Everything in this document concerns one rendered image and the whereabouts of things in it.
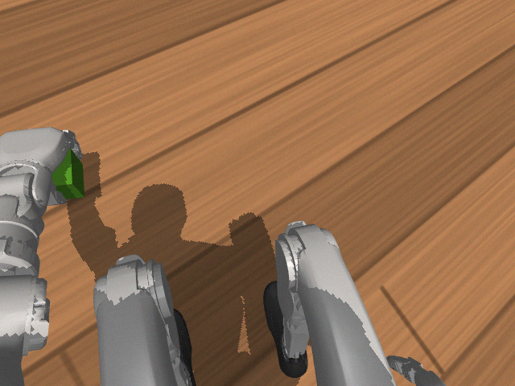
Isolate left robot foot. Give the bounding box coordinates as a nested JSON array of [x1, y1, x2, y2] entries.
[[174, 309, 196, 386]]

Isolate right robot hand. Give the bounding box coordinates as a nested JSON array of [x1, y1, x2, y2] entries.
[[386, 355, 446, 386]]

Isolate left robot arm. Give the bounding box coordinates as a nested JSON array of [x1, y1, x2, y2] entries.
[[0, 160, 52, 386]]

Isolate cube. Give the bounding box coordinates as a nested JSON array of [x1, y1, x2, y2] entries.
[[51, 148, 84, 199]]

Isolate left robot hand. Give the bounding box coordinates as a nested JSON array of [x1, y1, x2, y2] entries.
[[0, 127, 82, 206]]

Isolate right robot foot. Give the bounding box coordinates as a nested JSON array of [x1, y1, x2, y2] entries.
[[263, 281, 308, 378]]

